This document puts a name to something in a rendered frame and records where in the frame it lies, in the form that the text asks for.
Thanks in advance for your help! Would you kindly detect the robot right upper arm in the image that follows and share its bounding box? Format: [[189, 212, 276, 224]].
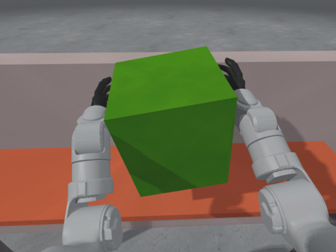
[[258, 179, 336, 252]]

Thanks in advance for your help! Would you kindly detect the robot left upper arm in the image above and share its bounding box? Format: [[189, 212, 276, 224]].
[[41, 204, 123, 252]]

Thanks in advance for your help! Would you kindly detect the right robot forearm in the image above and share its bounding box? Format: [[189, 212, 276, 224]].
[[234, 89, 329, 220]]

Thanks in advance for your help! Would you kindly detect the left robot forearm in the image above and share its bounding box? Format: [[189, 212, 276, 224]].
[[62, 105, 114, 245]]

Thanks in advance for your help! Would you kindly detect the left robot hand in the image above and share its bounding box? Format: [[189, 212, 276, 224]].
[[91, 77, 112, 108]]

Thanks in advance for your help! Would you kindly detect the table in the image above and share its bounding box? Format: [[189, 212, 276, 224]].
[[0, 141, 336, 252]]

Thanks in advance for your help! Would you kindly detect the right robot hand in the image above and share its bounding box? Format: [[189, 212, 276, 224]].
[[218, 58, 245, 90]]

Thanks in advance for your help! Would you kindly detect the carton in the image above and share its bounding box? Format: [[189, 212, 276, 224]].
[[104, 46, 237, 197]]

